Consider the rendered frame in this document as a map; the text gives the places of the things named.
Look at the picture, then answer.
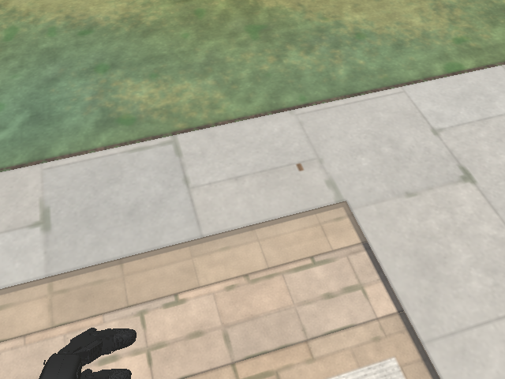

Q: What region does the left robot hand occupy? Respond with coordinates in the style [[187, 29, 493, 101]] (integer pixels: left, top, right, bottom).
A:
[[39, 328, 137, 379]]

